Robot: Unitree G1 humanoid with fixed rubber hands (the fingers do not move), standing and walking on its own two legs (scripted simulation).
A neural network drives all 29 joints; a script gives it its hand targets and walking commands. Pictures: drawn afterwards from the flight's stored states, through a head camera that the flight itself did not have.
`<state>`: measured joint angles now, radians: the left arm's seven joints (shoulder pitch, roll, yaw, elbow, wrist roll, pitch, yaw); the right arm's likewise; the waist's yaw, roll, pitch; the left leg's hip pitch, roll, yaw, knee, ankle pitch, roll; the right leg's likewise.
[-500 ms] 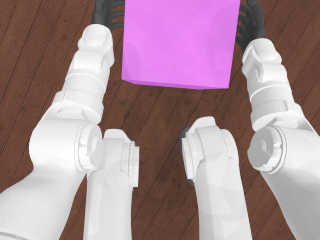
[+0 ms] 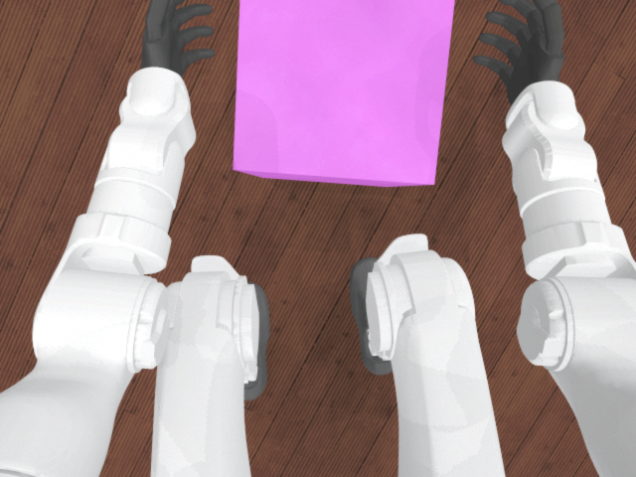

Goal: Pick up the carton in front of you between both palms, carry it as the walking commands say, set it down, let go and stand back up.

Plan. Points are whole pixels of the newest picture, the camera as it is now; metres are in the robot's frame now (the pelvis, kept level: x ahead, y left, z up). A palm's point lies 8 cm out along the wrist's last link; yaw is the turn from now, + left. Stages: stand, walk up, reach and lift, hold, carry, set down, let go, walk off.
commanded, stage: set down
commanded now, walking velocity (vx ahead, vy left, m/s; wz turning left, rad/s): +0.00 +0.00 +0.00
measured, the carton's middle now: (334, 104) +0.50 -0.07 -0.26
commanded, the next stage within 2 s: let go in 0.88 s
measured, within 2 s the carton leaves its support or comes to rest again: neither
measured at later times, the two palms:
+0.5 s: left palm out of the picture +0.54 +0.11 +0.01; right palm out of the picture +0.47 -0.28 +0.01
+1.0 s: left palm out of the picture +0.51 +0.13 +0.16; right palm out of the picture +0.45 -0.27 +0.15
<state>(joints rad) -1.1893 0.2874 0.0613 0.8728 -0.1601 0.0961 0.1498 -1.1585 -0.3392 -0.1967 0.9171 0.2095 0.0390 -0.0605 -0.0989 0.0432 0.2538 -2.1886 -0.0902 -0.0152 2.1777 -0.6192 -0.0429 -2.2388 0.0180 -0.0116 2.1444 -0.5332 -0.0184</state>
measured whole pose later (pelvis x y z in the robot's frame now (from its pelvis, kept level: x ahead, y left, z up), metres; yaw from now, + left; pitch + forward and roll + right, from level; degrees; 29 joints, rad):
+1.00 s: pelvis +0.04 +0.00 +0.26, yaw -1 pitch +41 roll +2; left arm -0.87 0.18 0.22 0.81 0.04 0.12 0.08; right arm -0.80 -0.25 -0.29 0.79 0.03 0.08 0.05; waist -0.08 0.04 -0.09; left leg -1.51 -0.06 -0.05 1.18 -0.39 -0.02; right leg -1.55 0.04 0.04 1.17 -0.33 -0.01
